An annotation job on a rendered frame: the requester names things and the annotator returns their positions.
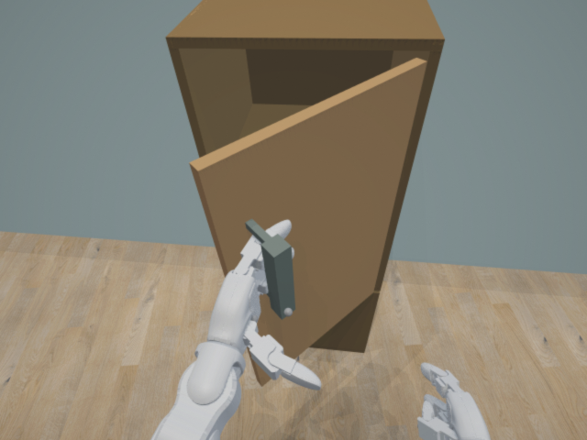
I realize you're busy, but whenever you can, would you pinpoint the left robot forearm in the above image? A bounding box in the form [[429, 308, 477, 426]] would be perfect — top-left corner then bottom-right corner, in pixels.
[[150, 341, 246, 440]]

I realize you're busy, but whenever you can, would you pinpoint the robot left hand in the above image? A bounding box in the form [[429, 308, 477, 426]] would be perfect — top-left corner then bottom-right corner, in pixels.
[[207, 220, 321, 391]]

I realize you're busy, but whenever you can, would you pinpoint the cupboard door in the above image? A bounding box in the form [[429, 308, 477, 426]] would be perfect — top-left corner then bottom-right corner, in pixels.
[[189, 58, 427, 387]]

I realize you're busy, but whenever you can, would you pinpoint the robot right hand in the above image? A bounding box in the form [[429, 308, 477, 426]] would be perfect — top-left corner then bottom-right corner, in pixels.
[[417, 362, 491, 440]]

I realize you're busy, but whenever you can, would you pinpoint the handle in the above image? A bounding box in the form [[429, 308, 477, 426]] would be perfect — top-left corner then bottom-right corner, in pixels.
[[245, 218, 295, 319]]

